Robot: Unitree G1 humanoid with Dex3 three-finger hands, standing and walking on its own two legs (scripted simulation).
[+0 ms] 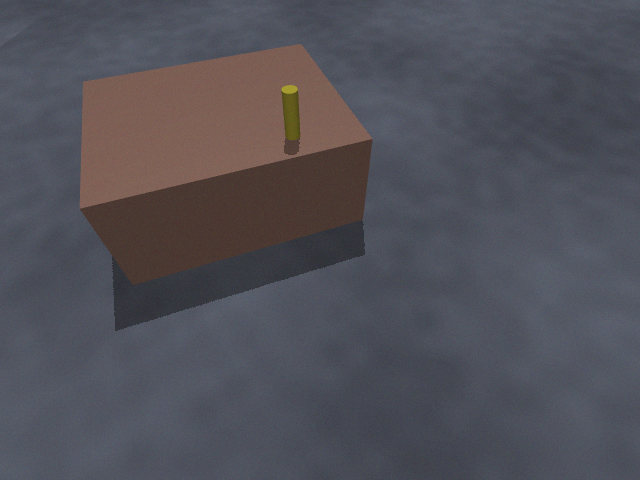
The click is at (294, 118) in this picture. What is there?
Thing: slim round
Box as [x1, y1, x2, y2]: [281, 85, 299, 139]
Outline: 287,85 281,89 285,135 288,139 296,139 299,137 297,88 293,85
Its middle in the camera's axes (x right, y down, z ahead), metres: -0.09 -0.43 +1.31
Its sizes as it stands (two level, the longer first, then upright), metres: 0.053 0.053 0.177
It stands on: a support 0.42 m high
